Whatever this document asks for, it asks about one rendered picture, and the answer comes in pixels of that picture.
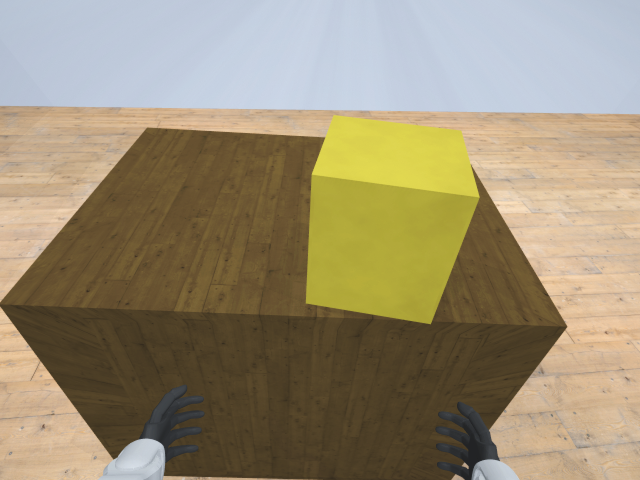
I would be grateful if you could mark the robot left hand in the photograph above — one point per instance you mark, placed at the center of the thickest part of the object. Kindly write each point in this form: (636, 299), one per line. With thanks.
(163, 419)

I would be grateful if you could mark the carton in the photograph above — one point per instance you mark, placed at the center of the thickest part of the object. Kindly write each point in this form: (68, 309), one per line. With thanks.
(390, 206)

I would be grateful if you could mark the robot right hand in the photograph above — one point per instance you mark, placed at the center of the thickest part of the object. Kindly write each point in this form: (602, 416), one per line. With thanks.
(477, 440)

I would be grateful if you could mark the pedestal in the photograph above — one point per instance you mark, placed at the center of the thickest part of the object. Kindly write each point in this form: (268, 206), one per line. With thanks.
(187, 265)

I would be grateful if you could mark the left robot forearm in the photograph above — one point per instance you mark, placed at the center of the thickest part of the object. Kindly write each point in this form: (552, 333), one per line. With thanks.
(143, 459)

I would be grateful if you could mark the right robot forearm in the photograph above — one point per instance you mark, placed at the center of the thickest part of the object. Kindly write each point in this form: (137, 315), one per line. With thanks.
(493, 470)

